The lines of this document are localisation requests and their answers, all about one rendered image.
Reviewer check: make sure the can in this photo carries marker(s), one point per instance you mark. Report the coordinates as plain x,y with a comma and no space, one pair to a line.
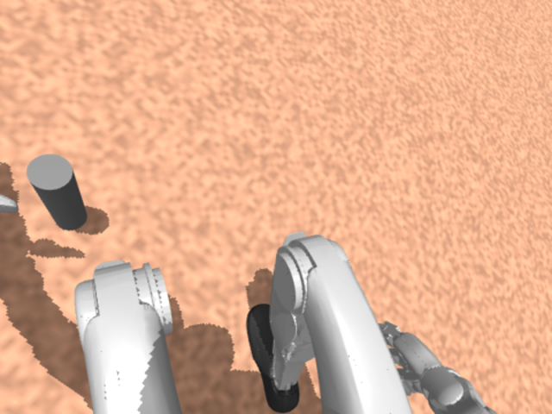
54,181

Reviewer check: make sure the right robot arm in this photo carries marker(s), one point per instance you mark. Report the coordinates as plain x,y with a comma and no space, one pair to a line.
448,393

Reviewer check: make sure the right robot hand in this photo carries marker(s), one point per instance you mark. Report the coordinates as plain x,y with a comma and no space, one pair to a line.
410,353

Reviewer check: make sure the right robot foot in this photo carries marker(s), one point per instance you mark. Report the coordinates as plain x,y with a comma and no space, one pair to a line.
260,339

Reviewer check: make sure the left robot hand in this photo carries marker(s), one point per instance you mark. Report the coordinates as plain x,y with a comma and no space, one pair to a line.
7,204

